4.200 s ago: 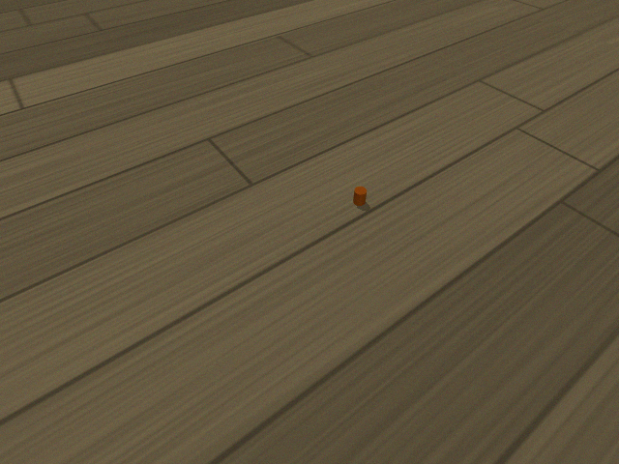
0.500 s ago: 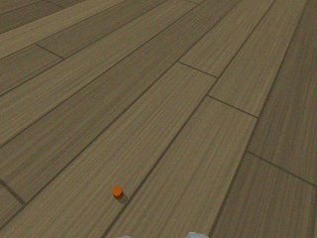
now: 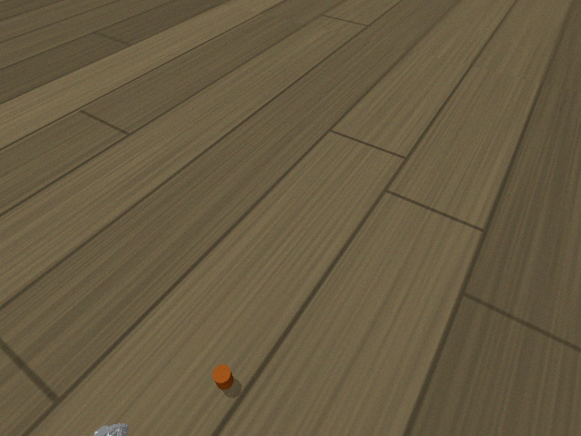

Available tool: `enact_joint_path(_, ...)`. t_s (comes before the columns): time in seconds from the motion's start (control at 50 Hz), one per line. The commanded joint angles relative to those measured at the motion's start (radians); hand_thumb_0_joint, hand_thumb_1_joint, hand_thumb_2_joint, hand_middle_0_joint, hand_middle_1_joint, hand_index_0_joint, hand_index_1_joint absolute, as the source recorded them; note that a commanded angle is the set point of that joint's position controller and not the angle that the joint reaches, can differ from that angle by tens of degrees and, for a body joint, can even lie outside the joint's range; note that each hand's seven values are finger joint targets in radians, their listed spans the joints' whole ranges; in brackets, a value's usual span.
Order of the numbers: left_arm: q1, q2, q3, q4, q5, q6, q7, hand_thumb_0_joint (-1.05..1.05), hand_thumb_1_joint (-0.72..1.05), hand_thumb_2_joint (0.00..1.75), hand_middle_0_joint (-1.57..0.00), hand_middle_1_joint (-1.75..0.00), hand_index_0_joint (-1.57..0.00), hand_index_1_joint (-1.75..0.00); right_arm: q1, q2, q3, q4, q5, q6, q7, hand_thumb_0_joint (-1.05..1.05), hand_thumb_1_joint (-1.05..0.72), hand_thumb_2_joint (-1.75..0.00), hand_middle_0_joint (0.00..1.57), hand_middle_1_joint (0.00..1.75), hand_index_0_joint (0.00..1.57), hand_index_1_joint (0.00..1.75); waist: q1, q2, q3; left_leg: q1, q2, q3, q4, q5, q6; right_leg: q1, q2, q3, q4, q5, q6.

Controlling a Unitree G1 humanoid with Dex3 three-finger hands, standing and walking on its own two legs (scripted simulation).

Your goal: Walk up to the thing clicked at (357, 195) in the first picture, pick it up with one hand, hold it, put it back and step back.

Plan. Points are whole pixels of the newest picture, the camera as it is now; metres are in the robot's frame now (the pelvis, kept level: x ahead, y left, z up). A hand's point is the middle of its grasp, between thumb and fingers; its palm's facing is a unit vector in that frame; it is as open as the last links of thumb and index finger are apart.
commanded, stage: walk up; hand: left
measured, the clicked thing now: (223, 377) +0.43 +0.25 -0.74
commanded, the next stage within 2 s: stand in 0.82 s
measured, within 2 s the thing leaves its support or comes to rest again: neither
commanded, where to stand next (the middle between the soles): +0.06 +0.00 m, yaw +1 degrees
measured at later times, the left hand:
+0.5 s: hand out of the picture +0.08 +0.25 -0.15, palm faces +0.00 -0.94 -0.33, open 7.4 cm
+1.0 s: hand out of the picture +0.09 +0.25 -0.15, palm faces +0.00 -0.94 -0.34, open 7.4 cm
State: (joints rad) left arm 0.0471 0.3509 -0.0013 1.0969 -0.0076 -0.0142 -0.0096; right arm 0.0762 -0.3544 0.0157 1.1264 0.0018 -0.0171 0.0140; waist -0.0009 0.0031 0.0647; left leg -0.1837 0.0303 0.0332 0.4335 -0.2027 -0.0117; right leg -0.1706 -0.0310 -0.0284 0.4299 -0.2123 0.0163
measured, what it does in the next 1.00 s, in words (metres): stands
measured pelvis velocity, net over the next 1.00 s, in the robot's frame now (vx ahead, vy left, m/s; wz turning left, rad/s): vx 0.02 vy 0.00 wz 0.01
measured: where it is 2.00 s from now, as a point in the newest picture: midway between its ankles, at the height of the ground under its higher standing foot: outside the picture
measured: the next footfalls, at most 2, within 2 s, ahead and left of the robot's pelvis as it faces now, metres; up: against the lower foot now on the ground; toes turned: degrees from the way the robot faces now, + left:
none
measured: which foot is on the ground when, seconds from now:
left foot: down 0.00-1.00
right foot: down 0.00-1.00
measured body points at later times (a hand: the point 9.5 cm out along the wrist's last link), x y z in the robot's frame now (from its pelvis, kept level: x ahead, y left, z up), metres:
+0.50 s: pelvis +0.01 +0.00 +0.01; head +0.02 +0.00 +0.46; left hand +0.08 +0.30 -0.13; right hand +0.09 -0.30 -0.13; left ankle +0.02 +0.13 -0.74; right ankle +0.01 -0.13 -0.74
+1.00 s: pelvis +0.02 +0.00 +0.01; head +0.03 +0.00 +0.46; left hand +0.09 +0.30 -0.13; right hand +0.10 -0.30 -0.13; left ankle +0.02 +0.13 -0.74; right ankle +0.01 -0.13 -0.74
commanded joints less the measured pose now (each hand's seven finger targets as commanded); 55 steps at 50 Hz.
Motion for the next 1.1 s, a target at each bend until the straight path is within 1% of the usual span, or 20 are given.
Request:
enact_joint_path(0.0, -0.033, 0.209, 0.041, -0.022, 0.005, -0.015, 0.009, 0.00, 0.90, 0.90, -0.20, -0.30, -0.20, -0.30, -0.061, -0.223, -0.044, -0.033, -0.003, -0.027, -0.014, 0.00, -0.90, -0.90, 0.20, 0.30, 0.20, 0.30, 0.008, 0.016, -0.097, 0.020, 0.107, -0.107, -0.131, 0.086, 0.035, 0.043, -0.098, 0.088, -0.124, 0.083, -0.038)
enact_joint_path(0.04, -0.041, 0.212, 0.044, -0.015, 0.008, -0.015, 0.008, 0.00, 0.90, 0.90, -0.20, -0.30, -0.20, -0.30, -0.061, -0.217, -0.044, -0.026, -0.003, -0.028, -0.014, 0.00, -0.90, -0.90, 0.20, 0.30, 0.20, 0.30, 0.005, 0.004, -0.107, 0.036, 0.106, -0.102, -0.136, 0.099, 0.031, 0.045, -0.099, 0.088, -0.133, 0.084, -0.040)
enact_joint_path(0.1, -0.054, 0.212, 0.046, -0.012, 0.009, -0.017, 0.007, 0.00, 0.90, 0.90, -0.20, -0.30, -0.20, -0.30, -0.056, -0.216, -0.044, -0.021, -0.004, -0.029, -0.015, 0.00, -0.90, -0.90, 0.20, 0.30, 0.20, 0.30, 0.001, 0.000, -0.136, 0.057, 0.106, -0.092, -0.134, 0.142, 0.028, 0.072, -0.106, 0.090, -0.142, 0.138, -0.036)
enact_joint_path(0.16, -0.052, 0.209, 0.045, -0.003, 0.010, -0.013, 0.006, 0.00, 0.90, 0.90, -0.20, -0.30, -0.20, -0.30, -0.067, -0.220, -0.045, -0.021, -0.005, -0.028, -0.016, 0.00, -0.90, -0.90, 0.20, 0.30, 0.20, 0.30, 0.002, 0.010, -0.102, 0.043, 0.104, -0.096, -0.153, 0.102, 0.026, 0.051, -0.103, 0.086, -0.153, 0.112, -0.032)
enact_joint_path(0.28, -0.037, 0.205, 0.047, 0.007, 0.011, -0.014, 0.005, 0.00, 0.90, 0.90, -0.20, -0.30, -0.20, -0.30, -0.060, -0.218, -0.047, -0.021, -0.005, -0.027, -0.016, 0.00, -0.90, -0.90, 0.20, 0.30, 0.20, 0.30, 0.001, 0.005, -0.110, 0.066, 0.106, -0.094, -0.155, 0.114, 0.027, 0.049, -0.101, 0.084, -0.164, 0.109, -0.030)
enact_joint_path(0.32, -0.046, 0.206, 0.048, 0.006, 0.013, -0.013, 0.005, 0.00, 0.90, 0.90, -0.20, -0.30, -0.20, -0.30, -0.050, -0.219, -0.048, -0.017, -0.006, -0.026, -0.017, 0.00, -0.90, -0.90, 0.20, 0.30, 0.20, 0.30, -0.006, -0.002, -0.113, 0.060, 0.105, -0.093, -0.159, 0.100, 0.026, 0.061, -0.105, 0.088, -0.168, 0.109, -0.032)
enact_joint_path(0.34, -0.035, 0.205, 0.048, 0.008, 0.012, -0.013, 0.005, 0.00, 0.90, 0.90, -0.20, -0.30, -0.20, -0.30, -0.057, -0.219, -0.048, -0.020, -0.007, -0.026, -0.016, 0.00, -0.90, -0.90, 0.20, 0.30, 0.20, 0.30, 0.000, 0.004, -0.117, 0.069, 0.107, -0.092, -0.159, 0.107, 0.026, 0.057, -0.104, 0.086, -0.165, 0.117, -0.030)
enact_joint_path(0.48, -0.028, 0.203, 0.049, 0.013, 0.014, -0.013, 0.007, 0.00, 0.90, 0.90, -0.20, -0.30, -0.20, -0.30, -0.045, -0.216, -0.052, -0.015, -0.005, -0.022, -0.018, 0.00, -0.90, -0.90, 0.20, 0.30, 0.20, 0.30, -0.007, -0.007, -0.110, 0.073, 0.105, -0.096, -0.161, 0.108, 0.026, 0.058, -0.101, 0.083, -0.172, 0.105, -0.028)
enact_joint_path(0.52, -0.015, 0.203, 0.051, 0.013, 0.013, -0.013, 0.008, 0.00, 0.90, 0.90, -0.20, -0.30, -0.20, -0.30, -0.051, -0.209, -0.051, -0.019, -0.006, -0.022, -0.018, 0.00, -0.90, -0.90, 0.20, 0.30, 0.20, 0.30, -0.001, -0.005, -0.111, 0.078, 0.102, -0.094, -0.160, 0.123, 0.025, 0.053, -0.100, 0.085, -0.168, 0.117, -0.027)
enact_joint_path(0.62, -0.012, 0.199, 0.051, 0.010, 0.014, -0.010, 0.009, 0.00, 0.90, 0.90, -0.20, -0.30, -0.20, -0.30, -0.049, -0.211, -0.053, -0.018, -0.008, -0.022, -0.020, 0.00, -0.90, -0.90, 0.20, 0.30, 0.20, 0.30, -0.003, -0.005, -0.104, 0.069, 0.104, -0.096, -0.166, 0.137, 0.023, 0.057, -0.098, 0.079, -0.166, 0.125, -0.026)
enact_joint_path(0.68, -0.016, 0.198, 0.052, 0.009, 0.016, -0.009, 0.008, 0.00, 0.90, 0.90, -0.20, -0.30, -0.20, -0.30, -0.047, -0.211, -0.053, -0.016, -0.008, -0.023, -0.020, 0.00, -0.90, -0.90, 0.20, 0.30, 0.20, 0.30, -0.002, 0.000, -0.102, 0.049, 0.103, -0.103, -0.176, 0.116, 0.024, 0.074, -0.101, 0.075, -0.162, 0.120, -0.025)
enact_joint_path(0.72, -0.004, 0.196, 0.052, 0.010, 0.015, -0.009, 0.008, 0.00, 0.90, 0.90, -0.20, -0.30, -0.20, -0.30, -0.054, -0.207, -0.051, -0.023, -0.007, -0.023, -0.019, 0.00, -0.90, -0.90, 0.20, 0.30, 0.20, 0.30, 0.002, -0.001, -0.097, 0.052, 0.100, -0.104, -0.173, 0.127, 0.024, 0.070, -0.099, 0.073, -0.164, 0.127, -0.021)
enact_joint_path(0.78, -0.012, 0.197, 0.054, 0.006, 0.016, -0.010, 0.009, 0.00, 0.90, 0.90, -0.20, -0.30, -0.20, -0.30, -0.045, -0.206, -0.054, -0.023, -0.008, -0.023, -0.019, 0.00, -0.90, -0.90, 0.20, 0.30, 0.20, 0.30, -0.003, -0.002, -0.112, 0.067, 0.103, -0.099, -0.167, 0.159, 0.023, 0.077, -0.101, 0.072, -0.160, 0.143, -0.022)
enact_joint_path(0.8, -0.011, 0.205, 0.049, -0.001, 0.015, -0.012, 0.013, 0.00, 0.90, 0.90, -0.20, -0.30, -0.20, -0.30, -0.048, -0.207, -0.053, -0.026, -0.013, -0.019, -0.021, 0.00, -0.90, -0.90, 0.20, 0.30, 0.20, 0.30, -0.003, 0.010, -0.108, 0.068, 0.110, -0.099, -0.178, 0.143, 0.020, 0.066, -0.113, 0.077, -0.165, 0.116, -0.025)
enact_joint_path(0.82, -0.012, 0.207, 0.048, 0.001, 0.017, -0.013, 0.015, 0.00, 0.90, 0.90, -0.20, -0.30, -0.20, -0.30, -0.053, -0.202, -0.053, -0.027, -0.013, -0.018, -0.021, 0.00, -0.90, -0.90, 0.20, 0.30, 0.20, 0.30, -0.002, -0.004, -0.103, 0.064, 0.109, -0.104, -0.179, 0.140, 0.017, 0.064, -0.109, 0.074, -0.167, 0.100, -0.025)
enact_joint_path(0.88, -0.012, 0.208, 0.046, 0.000, 0.015, -0.016, 0.017, 0.00, 0.90, 0.90, -0.20, -0.30, -0.20, -0.30, -0.047, -0.202, -0.053, -0.026, -0.012, -0.014, -0.019, 0.00, -0.90, -0.90, 0.20, 0.30, 0.20, 0.30, -0.005, -0.009, -0.091, 0.057, 0.107, -0.102, -0.178, 0.131, 0.019, 0.061, -0.112, 0.074, -0.174, 0.092, -0.023)
enact_joint_path(0.96, -0.005, 0.208, 0.045, -0.002, 0.017, -0.019, 0.017, 0.00, 0.90, 0.90, -0.20, -0.30, -0.20, -0.30, -0.047, -0.204, -0.053, -0.028, -0.010, -0.017, -0.019, 0.00, -0.90, -0.90, 0.20, 0.30, 0.20, 0.30, -0.004, 0.005, -0.116, 0.084, 0.112, -0.100, -0.169, 0.197, 0.020, 0.076, -0.116, 0.073, -0.165, 0.154, -0.024)
enact_joint_path(0.98, -0.005, 0.211, 0.044, -0.004, 0.016, -0.020, 0.017, 0.00, 0.90, 0.90, -0.20, -0.30, -0.20, -0.30, -0.043, -0.202, -0.053, -0.028, -0.011, -0.018, -0.018, 0.00, -0.90, -0.90, 0.20, 0.30, 0.20, 0.30, -0.004, -0.005, -0.123, 0.092, 0.114, -0.098, -0.169, 0.204, 0.019, 0.080, -0.116, 0.071, -0.160, 0.158, -0.026)
enact_joint_path(1.02, -0.008, 0.209, 0.043, -0.002, 0.013, -0.018, 0.016, 0.00, 0.90, 0.90, -0.20, -0.30, -0.20, -0.30, -0.039, -0.204, -0.051, -0.025, -0.012, -0.017, -0.018, 0.00, -0.90, -0.90, 0.20, 0.30, 0.20, 0.30, -0.006, 0.001, -0.107, 0.076, 0.108, -0.097, -0.176, 0.167, 0.018, 0.076, -0.117, 0.077, -0.169, 0.137, -0.025)
enact_joint_path(1.08, -0.006, 0.211, 0.042, -0.005, 0.015, -0.019, 0.018, 0.00, 0.90, 0.90, -0.20, -0.30, -0.20, -0.30, -0.048, -0.202, -0.052, -0.029, -0.012, -0.016, -0.018, 0.00, -0.90, -0.90, 0.20, 0.30, 0.20, 0.30, -0.003, -0.013, -0.105, 0.078, 0.115, -0.100, -0.170, 0.205, 0.018, 0.087, -0.118, 0.069, -0.164, 0.162, -0.027)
